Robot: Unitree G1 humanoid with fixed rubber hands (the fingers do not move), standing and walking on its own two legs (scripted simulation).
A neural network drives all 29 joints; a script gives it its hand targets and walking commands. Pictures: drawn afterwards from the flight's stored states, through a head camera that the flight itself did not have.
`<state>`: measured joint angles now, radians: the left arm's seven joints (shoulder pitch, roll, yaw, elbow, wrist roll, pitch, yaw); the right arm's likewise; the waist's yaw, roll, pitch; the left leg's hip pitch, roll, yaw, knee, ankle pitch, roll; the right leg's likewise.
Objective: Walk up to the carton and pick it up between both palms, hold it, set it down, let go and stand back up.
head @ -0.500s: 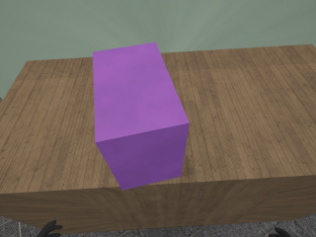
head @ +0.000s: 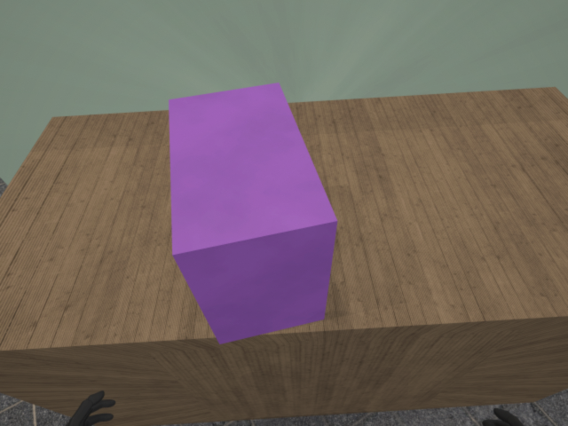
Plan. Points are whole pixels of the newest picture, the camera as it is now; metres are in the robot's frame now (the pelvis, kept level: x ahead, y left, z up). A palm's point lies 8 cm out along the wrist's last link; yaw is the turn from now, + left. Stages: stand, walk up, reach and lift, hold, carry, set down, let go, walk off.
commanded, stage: walk up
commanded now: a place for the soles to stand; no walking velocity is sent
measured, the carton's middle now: (249, 213) +0.39 +0.06 +0.08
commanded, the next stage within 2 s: reach and lift in 0.12 s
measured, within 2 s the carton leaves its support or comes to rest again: neither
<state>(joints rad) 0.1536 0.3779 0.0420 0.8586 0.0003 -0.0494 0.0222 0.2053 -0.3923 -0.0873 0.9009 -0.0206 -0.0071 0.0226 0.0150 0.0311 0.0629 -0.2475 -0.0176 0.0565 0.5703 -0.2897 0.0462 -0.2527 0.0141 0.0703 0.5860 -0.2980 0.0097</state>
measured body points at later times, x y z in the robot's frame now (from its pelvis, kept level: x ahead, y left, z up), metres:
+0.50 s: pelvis +0.00 +0.00 -0.01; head +0.02 +0.00 +0.44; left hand +0.18 +0.28 -0.08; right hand +0.16 -0.31 -0.09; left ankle +0.01 +0.10 -0.73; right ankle +0.01 -0.13 -0.73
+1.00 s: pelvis -0.04 -0.02 +0.01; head -0.04 -0.02 +0.46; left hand +0.15 +0.23 -0.04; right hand +0.16 -0.27 -0.03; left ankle +0.01 +0.10 -0.73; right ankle +0.01 -0.13 -0.73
